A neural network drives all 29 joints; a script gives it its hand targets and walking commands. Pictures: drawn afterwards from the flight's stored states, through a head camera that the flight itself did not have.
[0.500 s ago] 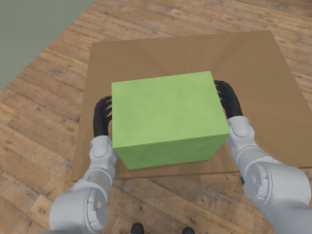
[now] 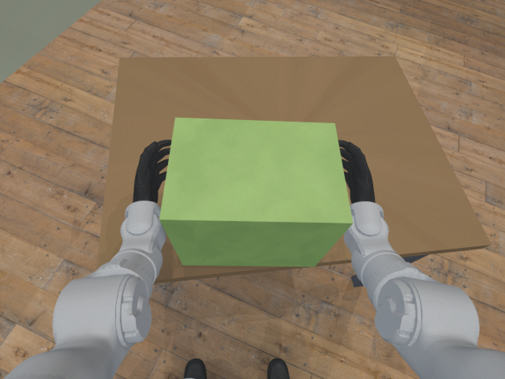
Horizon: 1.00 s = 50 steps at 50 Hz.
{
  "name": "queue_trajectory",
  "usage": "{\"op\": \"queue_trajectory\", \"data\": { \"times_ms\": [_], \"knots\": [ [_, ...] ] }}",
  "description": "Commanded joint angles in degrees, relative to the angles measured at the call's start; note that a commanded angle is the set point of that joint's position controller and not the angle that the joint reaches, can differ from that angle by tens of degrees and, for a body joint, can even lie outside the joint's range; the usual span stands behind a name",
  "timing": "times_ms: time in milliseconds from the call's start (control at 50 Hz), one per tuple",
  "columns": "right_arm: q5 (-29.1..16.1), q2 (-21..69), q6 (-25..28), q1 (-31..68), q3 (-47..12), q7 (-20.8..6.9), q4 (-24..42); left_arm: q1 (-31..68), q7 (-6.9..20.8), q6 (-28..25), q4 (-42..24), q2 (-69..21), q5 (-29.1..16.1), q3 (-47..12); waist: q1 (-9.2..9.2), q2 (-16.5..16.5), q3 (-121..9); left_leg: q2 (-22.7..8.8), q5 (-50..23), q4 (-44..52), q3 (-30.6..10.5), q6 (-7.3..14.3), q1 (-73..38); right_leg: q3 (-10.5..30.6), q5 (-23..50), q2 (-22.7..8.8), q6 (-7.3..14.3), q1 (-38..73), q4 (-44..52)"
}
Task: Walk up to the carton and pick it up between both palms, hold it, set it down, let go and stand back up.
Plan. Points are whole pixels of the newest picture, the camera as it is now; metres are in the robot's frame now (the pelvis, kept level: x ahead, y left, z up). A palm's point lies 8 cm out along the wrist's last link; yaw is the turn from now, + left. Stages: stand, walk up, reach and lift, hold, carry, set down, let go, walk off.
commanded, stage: reach and lift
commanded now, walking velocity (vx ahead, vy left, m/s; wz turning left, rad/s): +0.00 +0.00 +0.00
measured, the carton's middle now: (252, 200) +0.42 -0.01 -0.04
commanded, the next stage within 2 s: none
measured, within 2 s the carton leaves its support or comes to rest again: neither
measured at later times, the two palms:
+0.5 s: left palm (119, 141) +0.43 +0.19 +0.11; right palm (374, 171) +0.39 -0.16 +0.10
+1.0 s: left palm (133, 175) +0.38 +0.16 +0.10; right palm (405, 145) +0.40 -0.18 +0.15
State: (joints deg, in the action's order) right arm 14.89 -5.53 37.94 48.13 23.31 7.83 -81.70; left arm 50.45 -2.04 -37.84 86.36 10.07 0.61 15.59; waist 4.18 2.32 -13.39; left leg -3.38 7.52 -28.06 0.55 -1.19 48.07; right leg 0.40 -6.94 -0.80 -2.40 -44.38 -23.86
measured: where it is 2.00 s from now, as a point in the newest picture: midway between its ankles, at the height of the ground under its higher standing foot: outside the picture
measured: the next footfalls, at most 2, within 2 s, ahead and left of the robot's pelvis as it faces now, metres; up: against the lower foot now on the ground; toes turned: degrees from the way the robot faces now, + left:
none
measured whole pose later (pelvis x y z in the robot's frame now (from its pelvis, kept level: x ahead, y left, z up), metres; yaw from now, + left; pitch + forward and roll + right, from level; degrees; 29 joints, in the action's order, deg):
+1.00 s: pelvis +0.01 -0.04 +0.03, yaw +3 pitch +1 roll +0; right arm 5.2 -2.1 10.5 36.4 11.7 4.5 -47.5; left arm 32.5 0.0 0.7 41.1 3.6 8.9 19.4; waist 1.6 3.4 -1.8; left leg -4.7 4.2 -12.7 -1.4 -3.5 10.0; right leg -2.5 -8.3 0.6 0.7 -8.9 -15.7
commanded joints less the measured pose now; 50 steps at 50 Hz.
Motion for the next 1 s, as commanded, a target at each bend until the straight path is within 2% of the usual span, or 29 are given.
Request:
{"op": "queue_trajectory", "data": {
  "times_ms": [0,40,80,120,160,220,280,340,360,380,400,440,460,500,540,560,580,600,620,640,660,680,700,740,820,860,920,940,980],
  "knots": [
    [5.4,33.5,-0.8,31.4,-14.8,-8.5,9.7,37.9,8.0,-0.2,-7.1,-32.8,1.7,-17.2,-0.4,-9.0,-42.5,2.1,-14.4,-1.2,3.8,-4.7,-29.6,-6.8,15.7,2.5,3.1,16.1,-0.7],
    [3.7,34.6,-1.5,33.2,-17.1,-8.4,13.9,39.2,7.9,-0.1,-8.6,-35.2,0.0,-19.6,-0.42,-10.7,-46.2,1.9,-18.1,-2.4,3.1,-5.6,-33.0,-7.0,15.4,2.9,3.7,14.6,-0.4],
    [3.1,35.1,-1.8,33.8,-18.0,-8.4,16.4,40.2,7.9,-0.3,-10.1,-37.4,-1.1,-22.2,0.65,-12.4,-48.4,1.2,-24.7,-4.0,1.8,-6.6,-37.2,-7.3,15.4,3.4,4.2,13.0,-0.4],
    [1.9,34.9,-3.4,32.4,-18.5,-8.3,15.2,39.9,8.3,0.8,-9.8,-38.0,-1.2,-23.0,1.61,-13.2,-45.1,0.6,-28.7,-4.8,1.2,-7.2,-40.9,-7.3,13.1,3.6,5.2,12.8,0.7],
    [0.1,34.4,-5.9,30.4,-18.7,-8.1,13.5,38.7,8.7,2.7,-10.4,-37.2,-0.7,-22.2,1.86,-13.9,-40.0,0.9,-28.8,-4.2,1.0,-7.0,-42.3,-6.6,11.2,3.6,5.2,12.9,2.2],
    [-2.2,33.2,-9.9,28.9,-17.6,-7.9,12.6,38.7,9.2,6.3,-9.9,-35.6,0.1,-20.6,2.17,-14.6,-30.1,1.2,-23.5,-1.1,0.8,-6.9,-42.5,-6.0,7.4,2.9,5.3,14.4,4.4],
    [-3.9,33.4,-12.5,30.3,-17.3,-8.0,16.2,41.5,9.5,8.5,-12.4,-35.4,-0.1,-20.8,2.33,-15.1,-28.3,1.4,-19.7,1.8,0.9,-7.1,-41.0,-5.5,7.3,2.4,5.4,18.4,5.1],
    [-5.6,33.2,-17.6,31.1,-18.8,-8.3,19.5,40.1,10.2,12.7,-12.2,-34.2,0.2,-18.8,1.84,-12.2,-23.1,2.1,-12.4,4.8,1.3,-5.0,-38.3,-4.2,3.7,1.9,4.7,24.1,6.2],
    [-6.3,33.0,-18.9,31.7,-19.0,-8.6,20.5,40.8,10.4,13.6,-12.2,-34.5,0.3,-18.6,1.47,-12.9,-22.2,2.2,-11.8,5.0,1.1,-4.9,-38.7,-4.2,3.2,2.0,4.6,24.1,6.3],
    [-7.1,33.0,-20.3,32.5,-19.8,-8.9,22.3,39.9,10.4,14.6,-12.2,-34.5,0.1,-18.1,0.96,-10.5,-21.8,2.1,-10.0,6.1,1.4,-4.3,-38.5,-4.0,2.4,2.0,4.2,25.8,6.7],
    [-7.5,33.5,-21.5,33.9,-20.1,-9.1,24.8,41.1,10.5,15.6,-12.6,-35.0,-0.4,-18.3,1.05,-10.0,-22.3,2.4,-7.5,6.7,1.5,-3.8,-37.6,-3.7,1.4,2.0,3.9,27.0,6.9],
    [-8.7,35.1,-22.8,37.6,-21.9,-9.9,30.2,43.6,10.2,16.5,-15.3,-37.4,-1.8,-19.5,0.14,-9.3,-27.2,2.5,-7.3,7.3,1.5,-3.5,-37.6,-3.6,2.6,2.2,3.8,29.0,6.2],
    [-9.1,35.7,-23.4,38.9,-23.1,-10.7,32.5,43.5,9.7,16.9,-16.8,-38.8,-2.1,-19.4,-1.14,-9.2,-28.4,2.5,-8.0,7.3,1.5,-3.4,-38.4,-3.6,2.5,2.5,4.0,29.1,6.1],
    [-9.5,35.8,-25.0,38.8,-23.7,-11.6,33.0,44.1,9.2,18.1,-18.9,-39.9,-2.5,-19.7,-0.64,-8.3,-27.7,2.2,-10.1,7.0,1.3,-3.5,-40.7,-3.9,2.8,3.0,4.1,29.8,6.3],
    [-10.1,34.1,-26.4,37.3,-23.9,-12.1,32.2,40.0,9.3,19.8,-16.5,-39.4,-1.4,-17.6,-1.34,-6.7,-25.9,2.2,-9.9,7.0,1.8,-3.0,-42.3,-3.8,1.8,3.0,4.2,30.2,7.0],
    [-15.1,22.7,-21.5,37.0,-30.2,-17.4,40.5,20.0,3.8,18.4,-32.5,-52.1,5.0,-11.0,-15.29,-13.6,-28.7,-0.1,-28.5,3.2,-0.5,-8.8,-56.3,-6.0,5.3,5.5,6.0,21.3,7.1],
    [-15.5,22.3,-21.9,30.0,-31.7,-17.5,38.0,20.8,3.1,19.7,-32.6,-48.7,5.9,-11.0,-11.07,-7.0,-29.2,0.9,-28.5,2.6,-0.4,-6.5,-57.3,-5.4,4.6,4.9,5.1,27.6,9.3],
    [-16.0,22.8,-22.4,28.8,-32.1,-17.5,37.7,18.1,3.1,21.0,-31.2,-47.2,6.7,-9.2,-12.8,-7.5,-24.7,1.2,-28.5,2.9,0.7,-6.1,-55.1,-5.5,5.6,4.9,5.1,28.5,8.5],
    [-13.7,24.8,-24.1,26.2,-30.5,-16.9,35.3,17.7,4.2,24.3,-29.8,-42.9,8.8,-5.7,-8.63,-1.7,-20.6,1.8,-26.6,4.5,1.7,-4.1,-53.6,-5.7,6.9,5.0,3.5,34.1,8.3],
    [-11.6,24.0,-25.9,21.0,-29.2,-16.1,32.6,14.0,5.8,27.8,-29.9,-39.6,11.7,-3.4,-7.09,2.4,-9.7,2.6,-19.7,7.6,3.0,-2.5,-51.4,-5.4,6.0,4.6,2.3,37.8,9.0],
    [-9.4,25.0,-27.8,17.3,-27.3,-15.1,31.0,13.7,7.4,30.9,-30.6,-37.1,13.6,-1.6,-5.79,7.0,-1.9,3.4,-10.4,11.6,4.6,-0.4,-47.6,-4.4,3.2,3.9,1.0,39.9,10.5],
    [-7.9,25.6,-29.1,17.0,-26.1,-14.2,31.6,14.8,9.1,33.3,-32.4,-35.8,13.7,-2.3,-5.77,10.6,2.6,3.8,-4.0,14.9,6.0,1.1,-44.3,-3.4,1.1,3.6,0.0,39.7,11.4],
    [-7.3,27.0,-29.6,17.6,-25.6,-13.3,33.1,16.4,10.4,35.0,-35.1,-35.9,13.1,-3.9,-5.77,12.5,2.9,4.2,-2.0,16.5,7.2,1.8,-42.3,-2.8,0.2,3.4,-0.8,40.0,11.8],
    [-5.9,30.3,-28.4,19.1,-25.4,-12.1,34.1,20.0,11.4,36.0,-40.9,-36.5,12.1,-6.1,-5.32,11.5,0.5,5.1,-2.5,17.0,8.7,1.6,-39.7,-2.1,3.3,1.9,-2.0,43.1,11.5],
    [-5.4,39.8,-24.3,24.7,-29.8,-11.9,39.4,34.2,10.6,32.3,-55.2,-40.1,7.7,-14.2,-3.59,1.7,-15.8,5.6,-9.9,15.8,8.5,-0.3,-39.6,-1.1,25.6,-0.5,-2.7,55.1,6.6],
    [-6.6,42.9,-24.0,23.8,-33.3,-11.2,41.7,34.9,9.4,31.4,-59.6,-40.6,6.7,-18.2,-3.33,-2.5,-23.6,6.1,-13.2,14.1,7.2,-0.7,-40.7,-1.1,32.2,-1.1,-2.6,58.0,4.8],
    [-7.2,42.6,-26.4,18.0,-34.3,-10.3,41.0,27.6,9.0,33.3,-59.9,-38.6,8.1,-18.2,-3.62,-3.4,-21.7,6.6,-10.9,14.1,6.4,-0.2,-40.4,-1.1,31.9,-2.0,-3.2,59.8,4.5],
    [-9.6,41.1,-28.8,18.8,-32.5,-10.0,38.5,28.2,10.1,34.5,-57.3,-35.1,9.0,-18.3,-1.23,-3.2,-16.4,6.6,-6.9,14.8,5.3,0.9,-39.5,-0.9,24.0,-1.7,-3.0,56.9,6.7],
    [-10.8,38.6,-32.4,14.6,-32.1,-9.3,36.8,21.1,12.2,38.1,-54.9,-32.5,10.8,-14.1,-1.69,-1.9,-8.6,7.0,-5.5,15.5,5.6,2.0,-40.5,-0.8,16.7,-1.5,-3.0,54.9,8.4]
  ]
}}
